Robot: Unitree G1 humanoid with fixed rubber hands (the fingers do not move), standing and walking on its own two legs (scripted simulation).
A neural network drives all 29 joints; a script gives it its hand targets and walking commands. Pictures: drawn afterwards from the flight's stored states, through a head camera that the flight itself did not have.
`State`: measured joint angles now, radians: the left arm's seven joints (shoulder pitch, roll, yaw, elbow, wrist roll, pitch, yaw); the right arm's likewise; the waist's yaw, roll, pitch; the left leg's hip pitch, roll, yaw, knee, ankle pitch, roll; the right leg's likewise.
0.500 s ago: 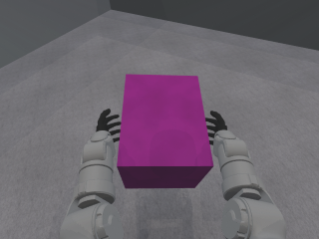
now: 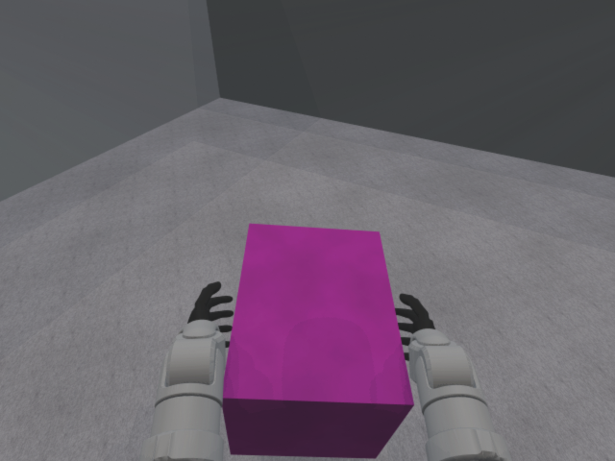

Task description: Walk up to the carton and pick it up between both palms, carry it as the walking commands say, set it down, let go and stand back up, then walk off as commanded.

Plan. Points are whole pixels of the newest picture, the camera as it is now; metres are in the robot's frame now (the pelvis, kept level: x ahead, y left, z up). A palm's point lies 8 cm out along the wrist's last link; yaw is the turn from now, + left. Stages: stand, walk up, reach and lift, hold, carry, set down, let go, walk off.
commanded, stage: reach and lift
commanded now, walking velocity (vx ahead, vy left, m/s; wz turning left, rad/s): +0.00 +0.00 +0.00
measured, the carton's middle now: (309, 336) +0.37 +0.03 -0.02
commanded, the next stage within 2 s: hold in 1.08 s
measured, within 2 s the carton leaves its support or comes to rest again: neither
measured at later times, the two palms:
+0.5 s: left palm (222, 329) +0.30 +0.14 +0.08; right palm (463, 349) +0.30 -0.17 +0.06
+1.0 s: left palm (210, 337) +0.30 +0.16 +0.06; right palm (436, 373) +0.28 -0.14 +0.04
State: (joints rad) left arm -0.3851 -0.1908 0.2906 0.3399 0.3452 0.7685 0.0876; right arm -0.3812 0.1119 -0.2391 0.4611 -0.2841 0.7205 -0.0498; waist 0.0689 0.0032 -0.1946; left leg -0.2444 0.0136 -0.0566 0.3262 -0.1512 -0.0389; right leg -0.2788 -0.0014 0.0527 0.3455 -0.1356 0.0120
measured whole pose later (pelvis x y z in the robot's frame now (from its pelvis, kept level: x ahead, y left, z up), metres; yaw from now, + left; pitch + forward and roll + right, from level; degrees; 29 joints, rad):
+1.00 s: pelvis -0.01 +0.01 +0.00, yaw +0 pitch +2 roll +0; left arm -0.37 -0.19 0.26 0.29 0.35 0.78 0.06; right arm -0.27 0.15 -0.22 0.28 -0.29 0.76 -0.06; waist 0.00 0.00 -0.12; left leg -0.23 0.01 -0.06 0.36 -0.16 -0.03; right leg -0.24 0.00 0.05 0.32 -0.11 0.02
